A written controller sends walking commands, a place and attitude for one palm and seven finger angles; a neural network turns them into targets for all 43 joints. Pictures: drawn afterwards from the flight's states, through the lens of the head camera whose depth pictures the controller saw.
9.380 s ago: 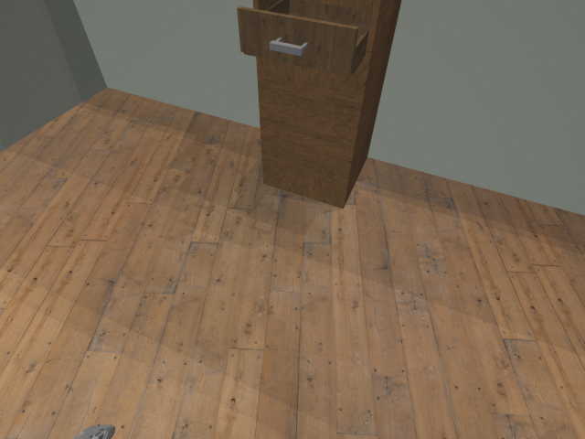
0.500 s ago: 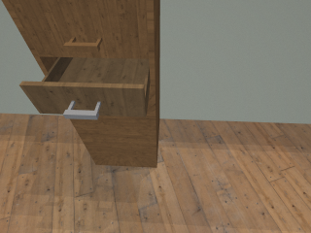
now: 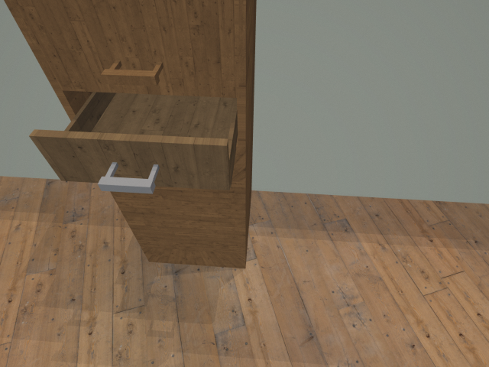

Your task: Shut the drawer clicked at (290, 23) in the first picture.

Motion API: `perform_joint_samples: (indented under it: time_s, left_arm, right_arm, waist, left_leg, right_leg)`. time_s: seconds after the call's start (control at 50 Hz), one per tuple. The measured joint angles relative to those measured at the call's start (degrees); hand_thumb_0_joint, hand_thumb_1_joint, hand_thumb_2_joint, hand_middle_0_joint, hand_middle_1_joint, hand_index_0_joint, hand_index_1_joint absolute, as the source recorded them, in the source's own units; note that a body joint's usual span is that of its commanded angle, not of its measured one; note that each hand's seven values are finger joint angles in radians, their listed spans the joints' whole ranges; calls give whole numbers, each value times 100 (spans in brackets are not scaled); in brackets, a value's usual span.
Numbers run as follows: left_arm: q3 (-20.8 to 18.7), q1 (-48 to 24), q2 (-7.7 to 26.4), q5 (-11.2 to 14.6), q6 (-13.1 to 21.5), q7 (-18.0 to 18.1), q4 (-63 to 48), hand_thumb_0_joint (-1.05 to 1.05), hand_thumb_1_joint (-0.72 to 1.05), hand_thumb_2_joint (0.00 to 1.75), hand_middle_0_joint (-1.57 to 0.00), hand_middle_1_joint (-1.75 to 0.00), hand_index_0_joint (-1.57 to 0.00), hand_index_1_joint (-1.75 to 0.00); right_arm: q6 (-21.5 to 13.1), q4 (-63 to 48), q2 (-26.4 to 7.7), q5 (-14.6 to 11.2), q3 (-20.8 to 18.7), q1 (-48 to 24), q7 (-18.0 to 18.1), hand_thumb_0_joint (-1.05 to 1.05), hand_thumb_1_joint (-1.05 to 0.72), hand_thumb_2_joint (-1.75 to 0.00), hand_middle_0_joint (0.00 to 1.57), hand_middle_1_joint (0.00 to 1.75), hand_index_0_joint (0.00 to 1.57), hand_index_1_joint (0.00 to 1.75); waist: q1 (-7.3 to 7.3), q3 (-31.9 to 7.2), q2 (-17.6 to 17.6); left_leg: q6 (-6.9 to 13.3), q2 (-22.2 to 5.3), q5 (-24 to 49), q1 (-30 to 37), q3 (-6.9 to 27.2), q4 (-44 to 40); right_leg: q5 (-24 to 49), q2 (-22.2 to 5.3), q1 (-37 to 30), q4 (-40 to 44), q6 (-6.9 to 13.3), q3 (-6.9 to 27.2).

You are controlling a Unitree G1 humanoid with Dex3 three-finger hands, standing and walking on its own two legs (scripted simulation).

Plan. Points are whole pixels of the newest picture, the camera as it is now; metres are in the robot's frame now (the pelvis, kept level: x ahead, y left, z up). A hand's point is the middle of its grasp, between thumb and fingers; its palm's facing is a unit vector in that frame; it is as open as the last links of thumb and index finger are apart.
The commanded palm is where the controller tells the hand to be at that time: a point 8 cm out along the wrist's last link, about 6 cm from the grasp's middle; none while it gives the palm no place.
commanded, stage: look again from close up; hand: left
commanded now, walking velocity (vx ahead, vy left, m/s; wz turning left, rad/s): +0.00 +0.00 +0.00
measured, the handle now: (130, 176) +0.45 +0.26 +0.03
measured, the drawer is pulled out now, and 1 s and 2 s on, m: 0.15 0.15 0.15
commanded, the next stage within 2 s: raise the hand and make a fist in 0.36 s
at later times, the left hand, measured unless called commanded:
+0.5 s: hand out of the picture +0.00 +0.17 -0.17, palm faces +0.08 -0.98 -0.20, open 7.3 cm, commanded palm +0.09 +0.22 -0.07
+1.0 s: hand (121, 356) +0.14 +0.20 -0.02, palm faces +0.07 -1.00 -0.03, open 5.3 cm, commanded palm +0.15 +0.24 +0.00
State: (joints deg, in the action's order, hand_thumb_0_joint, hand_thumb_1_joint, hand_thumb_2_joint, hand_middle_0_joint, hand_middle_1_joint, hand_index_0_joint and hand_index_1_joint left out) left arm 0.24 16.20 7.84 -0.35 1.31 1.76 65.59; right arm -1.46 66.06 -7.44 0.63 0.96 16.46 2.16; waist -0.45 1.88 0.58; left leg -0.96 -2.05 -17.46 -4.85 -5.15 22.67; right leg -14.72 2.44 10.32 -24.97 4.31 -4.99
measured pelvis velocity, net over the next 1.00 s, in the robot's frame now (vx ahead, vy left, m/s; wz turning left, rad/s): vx -0.06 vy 0.01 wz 0.06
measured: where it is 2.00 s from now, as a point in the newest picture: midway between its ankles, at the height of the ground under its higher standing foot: outside the picture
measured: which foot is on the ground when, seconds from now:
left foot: down 0.00-1.00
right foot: down 0.00-1.00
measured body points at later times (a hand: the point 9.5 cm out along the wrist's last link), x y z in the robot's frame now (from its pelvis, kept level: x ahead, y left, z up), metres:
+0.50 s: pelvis -0.01 +0.00 +0.00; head +0.01 -0.01 +0.45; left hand -0.01 +0.22 -0.15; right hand -0.03 -0.20 -0.17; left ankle -0.06 +0.12 -0.74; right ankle -0.01 -0.07 -0.74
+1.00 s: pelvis -0.06 +0.01 -0.06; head -0.03 +0.03 +0.39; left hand +0.13 +0.25 -0.01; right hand +0.19 -0.19 -0.08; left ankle -0.06 +0.12 -0.74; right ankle -0.01 -0.07 -0.74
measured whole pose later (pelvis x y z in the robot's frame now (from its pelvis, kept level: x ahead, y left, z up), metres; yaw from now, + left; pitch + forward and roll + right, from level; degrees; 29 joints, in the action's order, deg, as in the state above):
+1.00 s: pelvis -0.06 +0.01 -0.06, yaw +3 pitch +8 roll -1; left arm -3.3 20.1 11.8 10.2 20.4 -9.6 0.9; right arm -12.6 24.2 -14.4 -1.3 0.4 9.1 1.2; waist -2.3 -4.9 -1.4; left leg 1.0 -0.9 -28.1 -37.5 -1.3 57.4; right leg -23.5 -1.3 39.7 -54.9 3.7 -8.4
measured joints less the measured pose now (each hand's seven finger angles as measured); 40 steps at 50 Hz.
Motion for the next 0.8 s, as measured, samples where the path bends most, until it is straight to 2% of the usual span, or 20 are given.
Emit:
perform_joint_samples:
  time_s: [0.46, 0.48, 0.5, 0.52, 0.58, 0.64, 0.68, 0.74, 0.76, 0.8]
  left_arm:
    - [-15, 27, 12, 2, -8, 13, -32, 1, 92, 90, -20, -30, -20, -30]
    - [-11, 22, -7, -10, 27, 53, -35, 1, 92, 90, -20, -30, -20, -30]
    - [-3, 302, 21, 225, -300, 98, -870, 2, 93, 90, -20, -30, -21, -30]
    - [-30, 657, 94, 397, -412, 155, -1891, 3, 95, 90, -20, -30, -21, -31]
    - [14, 1156, 230, 793, -113, 360, -4188, 4, 97, 89, -22, -32, -22, -32]
    - [-120, 799, 253, 1019, 566, 122, -5320, 4, 96, 90, -24, -35, -25, -36]
    - [-260, 364, 219, 1140, 1237, -266, -5587, 3, 95, 90, -27, -38, -27, -38]
    - [-380, -56, 89, 1341, 2348, -1136, -5713, 2, 93, 90, -31, -43, -32, -44]
    - [-388, -106, 59, 1345, 2592, -1412, -5738, 2, 93, 90, -33, -45, -34, -45]
    - [-350, -58, 48, 1298, 2671, -1767, -5842, 1, 92, 90, -37, -49, -37, -49]
  right_arm:
    - [6, 91, 98, 1, 2, 193, 4, 0, -91, -90, 20, 30, 20, 29]
    - [23, 60, 79, -16, -9, 178, -20, 0, -91, -90, 20, 30, 20, 29]
    - [-29, -193, 36, -80, 26, 237, -14, 0, -91, -90, 20, 30, 20, 29]
    - [-256, -483, -17, -126, 51, 350, 50, 0, -91, -90, 20, 30, 20, 29]
    - [-951, -1138, -346, -287, -40, 515, 228, 2, -93, -90, 21, 30, 20, 29]
    - [-1367, -1745, -717, -253, -150, 263, 210, 2, -93, -90, 21, 30, 20, 29]
    - [-1531, -2181, -881, -205, -256, -1, 123, 2, -92, -90, 20, 30, 20, 29]
    - [-1639, -2849, -1017, -157, -394, -436, -93, 2, -92, -90, 20, 30, 20, 29]
    - [-1620, -3080, -1050, -157, -433, -558, -163, 2, -92, -90, 20, 30, 20, 29]
    - [-1488, -3519, -1098, -193, -476, -746, -235, 1, -92, -90, 20, 30, 19, 29]
  waist:
    - [21, -31, -17]
    - [16, -32, 19]
    - [3, 9, 39]
    - [-25, 13, 45]
    - [27, -118, 163]
    - [161, -342, 216]
    - [165, -536, 143]
    - [148, -746, -57]
    - [132, -786, -119]
    - [67, -837, -220]
  left_leg:
    - [2, 5, 30, 29, -14, -12]
    - [1, -39, 3, -107, -25, 171]
    - [27, -59, -31, -173, -19, 278]
    - [37, -51, -85, -195, -34, 294]
    - [78, 71, -108, -419, 68, 461]
    - [144, 179, -180, -1010, 193, 934]
    - [156, 208, -297, -1518, 169, 1365]
    - [156, 184, -572, -2265, 75, 2131]
    - [165, 171, -675, -2471, 48, 2381]
    - [175, 161, -768, -2778, 28, 2780]
  right_leg:
    - [28, -3, -19, 2, 4, 14]
    - [49, 19, 29, 4, -17, -3]
    - [56, 40, 93, -52, -29, 13]
    - [35, 35, 165, -143, -23, 37]
    - [-68, -113, 369, -390, -54, -51]
    - [-189, -272, 891, -834, -109, -174]
    - [-306, -336, 1416, -1281, -108, -152]
    - [-531, -366, 2204, -2041, -78, -64]
    - [-611, -369, 2421, -2284, -63, -37]
    - [-752, -367, 2751, -2690, -49, 5]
